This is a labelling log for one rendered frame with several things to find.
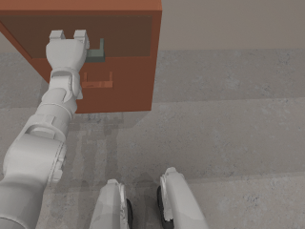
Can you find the left robot upper arm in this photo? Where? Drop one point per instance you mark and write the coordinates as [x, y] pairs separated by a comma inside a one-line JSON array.
[[35, 162]]

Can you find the cabinet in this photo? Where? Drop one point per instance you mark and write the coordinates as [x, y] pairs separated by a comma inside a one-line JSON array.
[[132, 76]]

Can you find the left robot forearm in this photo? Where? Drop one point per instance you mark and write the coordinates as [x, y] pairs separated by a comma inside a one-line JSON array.
[[54, 113]]

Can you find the drawer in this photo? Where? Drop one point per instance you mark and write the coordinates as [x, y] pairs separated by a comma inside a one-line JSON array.
[[125, 35]]

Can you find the handle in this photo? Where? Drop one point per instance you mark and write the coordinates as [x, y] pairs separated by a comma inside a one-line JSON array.
[[97, 86], [96, 55]]

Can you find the robot left thigh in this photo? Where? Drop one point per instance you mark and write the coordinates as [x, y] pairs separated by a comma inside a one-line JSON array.
[[112, 199]]

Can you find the robot left hand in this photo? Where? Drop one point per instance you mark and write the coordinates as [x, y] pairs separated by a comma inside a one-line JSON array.
[[68, 53]]

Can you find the robot right shin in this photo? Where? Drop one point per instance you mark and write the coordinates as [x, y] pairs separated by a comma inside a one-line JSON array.
[[168, 214]]

